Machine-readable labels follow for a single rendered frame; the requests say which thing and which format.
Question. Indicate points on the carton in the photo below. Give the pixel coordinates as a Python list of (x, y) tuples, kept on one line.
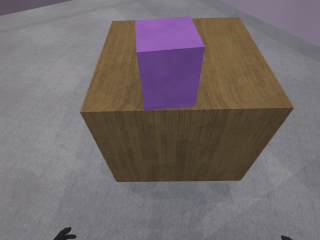
[(170, 54)]

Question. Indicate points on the left robot hand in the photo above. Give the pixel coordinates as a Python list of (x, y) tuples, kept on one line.
[(63, 234)]

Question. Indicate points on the pedestal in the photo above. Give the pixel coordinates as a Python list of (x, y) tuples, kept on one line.
[(240, 105)]

